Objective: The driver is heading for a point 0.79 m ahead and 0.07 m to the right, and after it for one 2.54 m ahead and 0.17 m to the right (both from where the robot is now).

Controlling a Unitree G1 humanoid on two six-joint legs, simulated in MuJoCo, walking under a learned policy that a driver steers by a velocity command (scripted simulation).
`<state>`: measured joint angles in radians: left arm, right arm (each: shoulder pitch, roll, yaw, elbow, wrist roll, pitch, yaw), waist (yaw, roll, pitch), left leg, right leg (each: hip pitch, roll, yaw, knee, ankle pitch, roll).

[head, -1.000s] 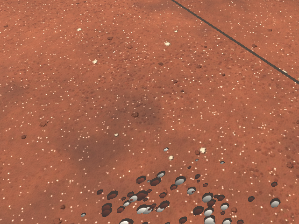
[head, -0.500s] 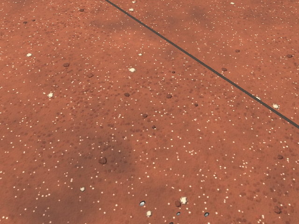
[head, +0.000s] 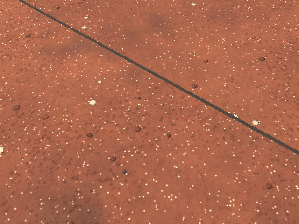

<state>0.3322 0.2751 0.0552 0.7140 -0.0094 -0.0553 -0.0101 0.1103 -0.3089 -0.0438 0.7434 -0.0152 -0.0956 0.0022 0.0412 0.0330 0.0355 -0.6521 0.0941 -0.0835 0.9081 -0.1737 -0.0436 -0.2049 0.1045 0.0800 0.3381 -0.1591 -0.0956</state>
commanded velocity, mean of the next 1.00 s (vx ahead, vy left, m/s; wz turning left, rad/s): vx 0.50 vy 0.00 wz -0.38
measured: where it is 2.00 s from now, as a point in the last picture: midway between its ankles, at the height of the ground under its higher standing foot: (207, 159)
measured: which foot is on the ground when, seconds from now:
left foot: up 0.00-0.20, down 0.22-0.76, up 0.78-1.00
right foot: down 0.00-0.24, up 0.26-0.72, down 0.74-1.00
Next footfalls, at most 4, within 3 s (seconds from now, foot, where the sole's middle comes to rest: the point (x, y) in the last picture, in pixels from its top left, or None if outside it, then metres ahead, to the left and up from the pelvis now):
0.22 left None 0.32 0.14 -0.78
0.74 right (216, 212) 0.52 -0.20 -0.78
1.26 left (186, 145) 0.86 -0.09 -0.78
1.74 right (227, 146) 0.86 -0.30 -0.78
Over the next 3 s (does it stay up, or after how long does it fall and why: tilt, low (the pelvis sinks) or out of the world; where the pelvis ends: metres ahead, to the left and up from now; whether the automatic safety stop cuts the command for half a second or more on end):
stays up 0.78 -0.16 -0.01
